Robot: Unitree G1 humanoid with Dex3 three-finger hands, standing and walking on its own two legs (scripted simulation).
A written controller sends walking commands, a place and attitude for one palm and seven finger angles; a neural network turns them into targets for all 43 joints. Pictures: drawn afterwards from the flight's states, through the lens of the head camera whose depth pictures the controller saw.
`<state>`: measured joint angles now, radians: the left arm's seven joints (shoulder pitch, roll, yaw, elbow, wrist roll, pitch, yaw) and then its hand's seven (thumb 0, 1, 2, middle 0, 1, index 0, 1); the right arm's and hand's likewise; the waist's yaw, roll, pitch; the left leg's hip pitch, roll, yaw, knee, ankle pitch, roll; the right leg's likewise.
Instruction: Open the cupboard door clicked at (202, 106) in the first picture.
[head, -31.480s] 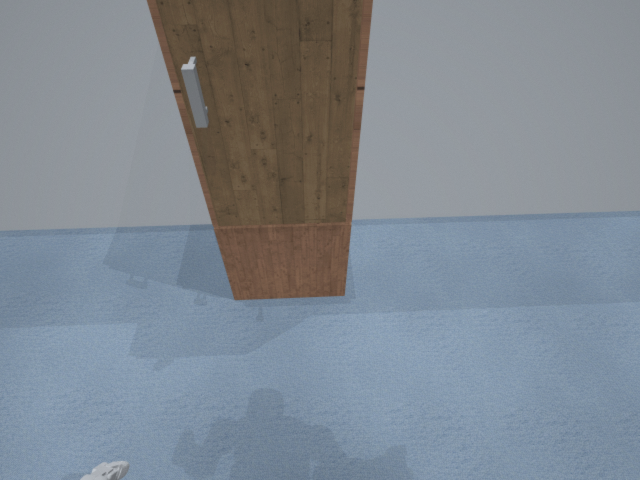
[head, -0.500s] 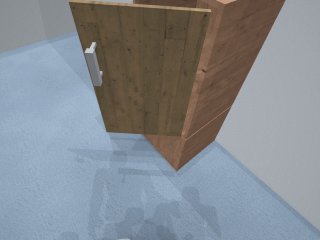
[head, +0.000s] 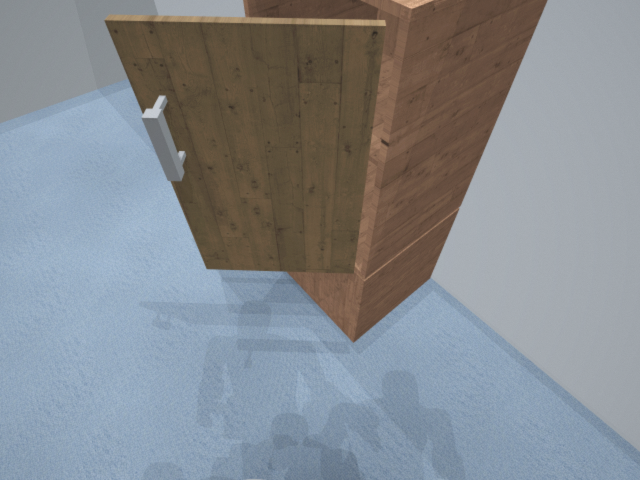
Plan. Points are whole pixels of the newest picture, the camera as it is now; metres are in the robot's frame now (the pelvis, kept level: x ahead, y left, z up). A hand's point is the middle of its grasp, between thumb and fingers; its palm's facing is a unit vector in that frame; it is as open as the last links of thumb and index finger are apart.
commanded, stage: come to a stop and stand still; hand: left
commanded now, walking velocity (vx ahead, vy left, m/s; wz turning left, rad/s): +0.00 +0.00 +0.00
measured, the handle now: (168, 139) +0.58 +0.29 +0.08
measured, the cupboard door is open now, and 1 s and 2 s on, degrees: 48 48 48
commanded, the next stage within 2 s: look again from close up in 0.56 s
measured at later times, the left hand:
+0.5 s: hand out of the picture -0.02 +0.21 -0.18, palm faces +0.02 -0.99 -0.16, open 7.4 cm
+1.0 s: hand out of the picture +0.03 +0.21 -0.17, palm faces -0.02 -0.97 -0.26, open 7.3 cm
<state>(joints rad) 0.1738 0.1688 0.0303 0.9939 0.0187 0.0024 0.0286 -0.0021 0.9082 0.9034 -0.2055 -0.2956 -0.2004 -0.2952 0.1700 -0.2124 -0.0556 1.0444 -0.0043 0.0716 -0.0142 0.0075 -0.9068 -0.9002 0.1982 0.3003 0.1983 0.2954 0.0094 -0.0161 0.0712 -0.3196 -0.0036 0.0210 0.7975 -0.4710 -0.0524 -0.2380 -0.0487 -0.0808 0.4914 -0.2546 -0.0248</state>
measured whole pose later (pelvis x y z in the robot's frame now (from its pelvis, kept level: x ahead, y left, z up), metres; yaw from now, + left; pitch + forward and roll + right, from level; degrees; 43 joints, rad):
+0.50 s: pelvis +0.00 +0.04 +0.00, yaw -1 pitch -1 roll +0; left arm 0.29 0.17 0.01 1.15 0.01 0.02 0.02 0.00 0.91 0.90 -0.20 -0.29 -0.20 -0.29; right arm 0.25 -0.15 0.00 1.11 -0.01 0.00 -0.03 0.01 -0.92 -0.90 0.20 0.30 0.20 0.30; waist 0.02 -0.04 0.03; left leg -0.14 -0.01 0.08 0.41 -0.26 0.03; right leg -0.20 -0.07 -0.05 0.41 -0.20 0.04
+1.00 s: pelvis +0.01 +0.02 +0.00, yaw -2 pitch -1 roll +1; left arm 0.26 0.15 -0.01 1.11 0.01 -0.01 0.03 0.00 0.91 0.90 -0.20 -0.30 -0.20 -0.29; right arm 0.32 -0.16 0.02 1.07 -0.01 -0.02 -0.03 0.02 -0.91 -0.90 0.20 0.30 0.20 0.30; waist -0.01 0.05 0.02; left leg -0.13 0.01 0.08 0.47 -0.32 0.01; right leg -0.23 -0.06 -0.04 0.54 -0.29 0.02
